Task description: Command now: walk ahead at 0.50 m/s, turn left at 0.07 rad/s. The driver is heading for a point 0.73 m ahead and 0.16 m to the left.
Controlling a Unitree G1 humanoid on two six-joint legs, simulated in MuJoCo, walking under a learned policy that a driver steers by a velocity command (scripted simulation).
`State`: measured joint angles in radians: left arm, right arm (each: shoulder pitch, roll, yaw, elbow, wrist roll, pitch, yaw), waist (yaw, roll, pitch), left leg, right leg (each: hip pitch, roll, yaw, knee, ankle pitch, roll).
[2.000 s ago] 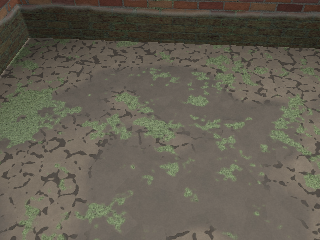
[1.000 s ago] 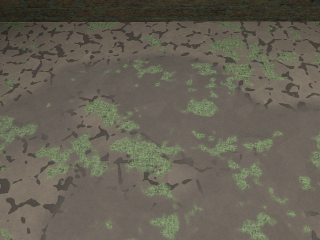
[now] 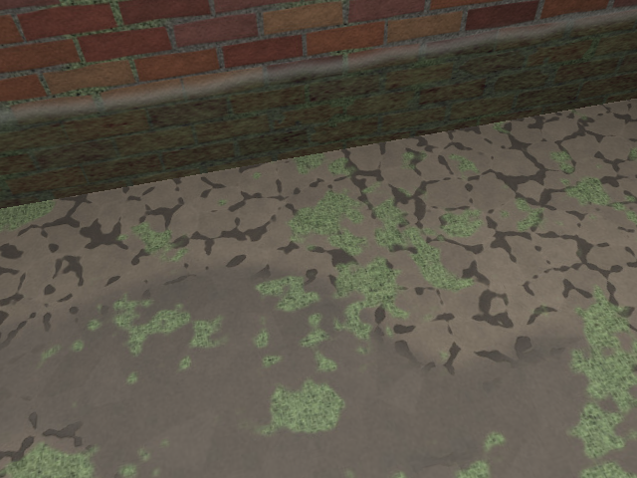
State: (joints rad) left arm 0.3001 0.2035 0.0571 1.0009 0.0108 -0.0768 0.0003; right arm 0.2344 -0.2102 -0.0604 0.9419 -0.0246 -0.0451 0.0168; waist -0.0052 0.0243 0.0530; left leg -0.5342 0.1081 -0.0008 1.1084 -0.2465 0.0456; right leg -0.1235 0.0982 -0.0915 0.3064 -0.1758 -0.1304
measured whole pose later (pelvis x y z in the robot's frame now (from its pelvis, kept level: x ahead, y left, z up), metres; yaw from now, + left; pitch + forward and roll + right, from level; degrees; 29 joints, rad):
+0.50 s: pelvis +0.26 +0.07 -0.01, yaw +15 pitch +0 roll +0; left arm 0.24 0.21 0.04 0.89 0.03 -0.09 0.00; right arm 0.26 -0.25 -0.08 0.93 -0.01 -0.03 0.01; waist 0.00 -0.01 0.06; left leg -0.27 -0.14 0.05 0.46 -0.19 0.15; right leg -0.43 -0.04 0.00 1.25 -0.33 -0.03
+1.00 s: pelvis +0.54 +0.10 -0.02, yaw +22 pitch +0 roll +0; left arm 0.12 0.24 0.03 0.80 0.02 -0.07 -0.01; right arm 0.40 -0.25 -0.04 0.95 -0.01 -0.07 -0.01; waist -0.04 0.02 0.06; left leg -0.20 -0.11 -0.07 1.09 -0.42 0.08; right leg -0.39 0.04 -0.08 0.54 -0.16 -0.09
